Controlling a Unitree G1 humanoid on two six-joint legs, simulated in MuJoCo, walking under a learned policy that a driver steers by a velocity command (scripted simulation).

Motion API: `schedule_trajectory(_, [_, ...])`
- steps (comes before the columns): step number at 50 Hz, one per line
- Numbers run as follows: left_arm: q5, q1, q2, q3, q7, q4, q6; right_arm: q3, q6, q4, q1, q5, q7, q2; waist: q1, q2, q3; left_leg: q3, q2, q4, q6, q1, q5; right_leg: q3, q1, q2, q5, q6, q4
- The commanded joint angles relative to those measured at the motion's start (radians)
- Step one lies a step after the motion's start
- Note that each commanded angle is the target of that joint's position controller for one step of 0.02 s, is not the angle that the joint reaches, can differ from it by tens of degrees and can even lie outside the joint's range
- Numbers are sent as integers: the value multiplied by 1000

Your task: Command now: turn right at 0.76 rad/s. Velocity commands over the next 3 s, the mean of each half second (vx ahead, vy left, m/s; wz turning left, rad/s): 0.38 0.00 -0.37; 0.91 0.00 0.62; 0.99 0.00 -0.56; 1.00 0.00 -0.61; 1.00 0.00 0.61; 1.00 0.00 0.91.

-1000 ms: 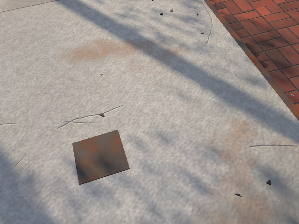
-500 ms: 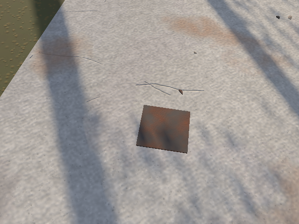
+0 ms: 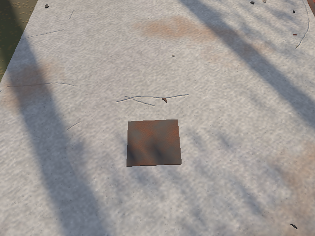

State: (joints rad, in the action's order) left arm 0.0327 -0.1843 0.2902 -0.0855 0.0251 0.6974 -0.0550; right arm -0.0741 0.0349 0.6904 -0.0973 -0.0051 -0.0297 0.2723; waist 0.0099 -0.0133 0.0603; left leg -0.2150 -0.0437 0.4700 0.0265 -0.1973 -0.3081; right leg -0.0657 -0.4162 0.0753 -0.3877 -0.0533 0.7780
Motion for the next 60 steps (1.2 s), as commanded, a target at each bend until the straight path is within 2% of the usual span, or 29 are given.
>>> schedule_trajectory(1, [4, -7, 79, -26, 18, -94, 3, -55, -14, -64, 27, 31, 4, 167, 8, -114, -163, 111, -280, 36, 125, 179, 669, -53, 44, -38, 93, 56, -182])
schedule_trajectory(2, [0, -67, 100, -40, 9, -83, 1, -55, -20, -49, 12, 39, 9, 155, 42, -87, -180, 58, -243, 150, 67, 111, 641, -48, 174, -70, 215, 94, -297])
schedule_trajectory(3, [-5, -151, 199, -77, -14, -76, 3, -51, -30, -48, -16, 23, 16, 132, 70, 59, -215, 12, -157, 375, -19, -94, 417, 129, 397, 4, 555, 169, -359])
schedule_trajectory(4, [-22, -168, 342, -102, -31, -98, 11, -24, -44, -117, 50, -38, 21, 49, 32, 358, -226, 32, 21, 684, -108, -478, -357, 547, 595, 258, 1061, 344, -321])
schedule_trajectory(5, [-54, -178, 300, -84, -16, -122, 41, -28, -53, -122, 93, -33, 22, 87, 89, 235, -358, 269, 58, 830, -110, -533, -430, 640, 584, 333, 1007, 470, -357])
schedule_trajectory(6, [-47, -128, 268, -76, -11, -120, 59, -36, -55, -126, 116, -1, 22, 123, 69, 144, -297, 306, 37, 849, -92, -564, -345, 556, 544, 283, 863, 437, -385])
schedule_trajectory(7, [-3, -114, 227, -69, -18, -101, 68, -42, -65, -111, 80, 7, 25, 138, 33, 80, -247, 317, 6, 759, -69, -592, -224, 503, 517, 198, 456, 366, -425])
schedule_trajectory(8, [24, -94, 191, -56, -23, -106, 66, -48, -72, -101, 81, 5, 25, 152, 26, 58, -204, 317, -10, 672, -54, -599, -139, 515, 470, 170, 84, 330, -486])
schedule_trajectory(10, [13, -67, 183, -40, -33, -129, 70, -53, -84, -99, 93, 9, 36, 155, 13, 109, -120, 310, 17, 564, -52, -562, -10, 557, 372, 132, -242, 319, -582])
schedule_trajectory(13, [-23, -95, 141, -17, -47, -112, 103, -38, -113, -49, 52, 9, 47, 120, 21, 132, -108, 263, -2, 402, -67, -538, 171, 430, 391, 119, -75, 283, -600])
schedule_trajectory(17, [-28, -156, 170, -14, -39, -84, 129, -19, -120, -54, 96, 24, 50, 105, 70, 185, -44, 232, -24, 294, -76, -545, 269, 358, 371, 136, -68, 262, -641])
schedule_trajectory(24, [-41, -192, 161, -8, -29, -36, 152, -7, -127, -79, 92, 48, 81, 108, 84, 117, 66, 300, -31, 324, -36, -777, 324, 210, 515, 214, 55, 233, -686])
schedule_trajectory(30, [-38, -171, 172, -8, -28, 3, 143, 33, -136, -119, 138, 47, 125, 58, 75, 66, 105, 171, -37, 236, 36, -643, 319, -19, 501, 191, 408, 180, -681])
schedule_trajectory(33, [-50, -159, 239, -21, -45, 5, 122, 0, -119, -114, -12, 50, 112, 138, -36, 168, -66, 36, 111, 291, 110, -329, 138, -103, 532, 177, 1331, 150, -366])
schedule_trajectory(34, [-50, -136, 252, -22, -51, -2, 115, -30, -110, -74, -219, 55, 104, 198, -153, 173, -178, 23, 156, 289, 146, -52, 122, -116, 440, 168, 1474, 134, -111])
schedule_trajectory(35, [-48, -135, 223, -8, -56, -20, 128, -70, -96, -21, -449, 65, 85, 276, -262, 90, -277, 152, 134, 248, 188, 340, 126, -94, 174, 126, 1281, 97, 215])
schedule_trajectory(36, [-64, -261, 11, 55, -29, -69, 166, -79, -97, 1, -449, 61, 73, 367, -100, -305, -332, 738, -135, 103, 366, 651, -265, -9, -283, -92, -15, 27, 677])
schedule_trajectory(37, [-26, -159, 92, 59, -21, -97, 216, -63, -110, -29, -492, 50, 73, 297, -171, -223, -522, 1154, -217, -134, 409, 736, -517, 208, -385, -148, -86, 65, 788])
schedule_trajectory(38, [11, -23, 159, 40, -18, -138, 239, -52, -118, -22, -485, 32, 68, 243, -196, -136, -358, 1096, -207, -200, 331, 655, -466, 234, -469, -91, 1, 95, 753])
schedule_trajectory(39, [9, 18, 138, 53, -22, -163, 253, -48, -124, -29, -433, 23, 67, 235, -149, -7, -251, 1009, -184, -205, 305, 486, -344, 224, -443, -54, 56, 104, 665])
schedule_trajectory(40, [-18, 32, 119, 57, -27, -159, 257, -40, -127, -47, -354, 17, 67, 214, -91, 78, -171, 918, -150, -205, 299, 299, -224, 221, -376, -24, 77, 101, 582])
schedule_trajectory(42, [-37, -39, 119, 49, -25, -141, 230, -21, -127, -84, -241, 5, 60, 164, 7, 21, -87, 801, -74, -243, 322, 77, -124, 235, -277, 5, 100, 82, 493])
schedule_trajectory(44, [-44, -69, 116, 48, -23, -118, 199, -6, -125, -76, -212, 22, 48, 121, 38, 10, -11, 680, -55, -282, 315, -41, -42, 193, -273, 38, 112, 50, 375])
schedule_trajectory(47, [-65, 65, 62, 73, -17, -150, 187, 11, -134, -32, -230, 20, 26, 107, -14, -21, 72, 441, 27, -299, 248, -192, 231, 80, -219, 37, 422, 12, 118])
schedule_trajectory(51, [-23, 242, 34, 81, -3, -169, 202, 11, -158, 38, -350, 30, 34, 147, -133, -33, 79, 370, -12, -388, 191, -117, 209, 14, -83, -20, 742, 55, -200])
schedule_trajectory(54, [7, 308, 65, 63, 25, -193, 208, 14, -143, 92, -387, 12, 26, 158, -139, -38, 88, 304, -72, -339, 127, 179, 503, 5, -201, -68, 673, 111, -320])
schedule_trajectory(57, [18, 161, 131, 24, 44, -178, 202, 6, -116, 93, -355, -38, 4, 208, -19, -131, -78, 253, -111, -75, 52, 403, 1291, -63, -98, -178, 472, 162, -240])
schedule_trajectory(59, [26, -295, 195, -10, 26, -64, 169, -5, -93, 45, -189, -67, -6, 247, 221, -124, -253, 205, -114, 433, 18, 265, 1535, -13, 315, -143, 460, 216, -209])
schedule_trajectory(60, [9, -466, 226, -7, 17, -3, 149, 20, -104, 5, -173, -87, -6, 152, 236, 145, -332, 211, -2, 889, 2, -98, 685, 162, 684, -44, 355, 273, -85])
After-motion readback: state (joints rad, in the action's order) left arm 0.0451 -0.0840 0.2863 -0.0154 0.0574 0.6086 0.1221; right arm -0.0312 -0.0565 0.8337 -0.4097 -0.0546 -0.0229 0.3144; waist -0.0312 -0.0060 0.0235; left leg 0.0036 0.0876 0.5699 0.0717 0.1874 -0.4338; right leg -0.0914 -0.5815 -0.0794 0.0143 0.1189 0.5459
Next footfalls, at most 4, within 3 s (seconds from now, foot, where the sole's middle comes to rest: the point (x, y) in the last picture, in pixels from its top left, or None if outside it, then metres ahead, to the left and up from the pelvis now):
0.06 right None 0.04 -0.13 -0.77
0.70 left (152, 219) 0.50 0.08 -0.77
1.18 right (168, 122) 0.99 0.01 -0.77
1.62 left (137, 65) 1.42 0.19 -0.77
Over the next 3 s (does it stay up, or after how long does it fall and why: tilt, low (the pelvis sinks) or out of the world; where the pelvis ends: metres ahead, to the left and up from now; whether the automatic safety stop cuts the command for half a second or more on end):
stays up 2.34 -0.19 -0.03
